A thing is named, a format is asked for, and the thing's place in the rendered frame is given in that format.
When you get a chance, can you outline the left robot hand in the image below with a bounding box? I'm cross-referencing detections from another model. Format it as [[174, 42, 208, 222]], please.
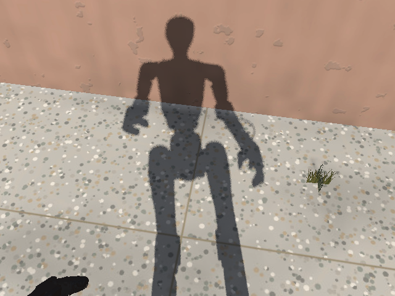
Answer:
[[27, 276, 89, 296]]

